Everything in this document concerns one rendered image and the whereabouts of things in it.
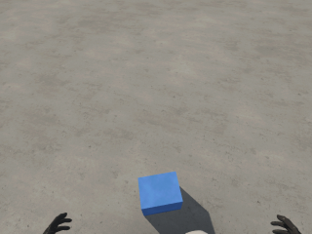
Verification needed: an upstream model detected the robot left hand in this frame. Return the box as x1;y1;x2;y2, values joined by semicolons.
43;213;72;234

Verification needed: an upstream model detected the robot right hand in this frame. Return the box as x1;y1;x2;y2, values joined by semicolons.
270;214;301;234

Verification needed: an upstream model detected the carton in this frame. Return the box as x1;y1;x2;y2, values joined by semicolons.
137;172;183;216

